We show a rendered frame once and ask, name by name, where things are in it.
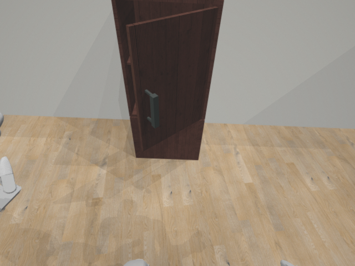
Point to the cupboard door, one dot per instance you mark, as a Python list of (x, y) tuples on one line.
[(170, 56)]

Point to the left robot hand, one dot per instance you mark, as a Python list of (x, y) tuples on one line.
[(8, 188)]

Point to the handle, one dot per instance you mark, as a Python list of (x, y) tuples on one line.
[(154, 108)]

